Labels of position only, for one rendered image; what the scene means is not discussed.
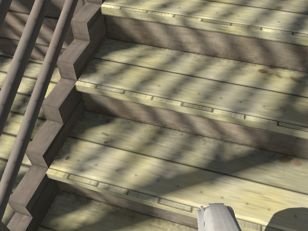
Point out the robot right thigh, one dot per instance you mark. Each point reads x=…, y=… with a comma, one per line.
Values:
x=216, y=217

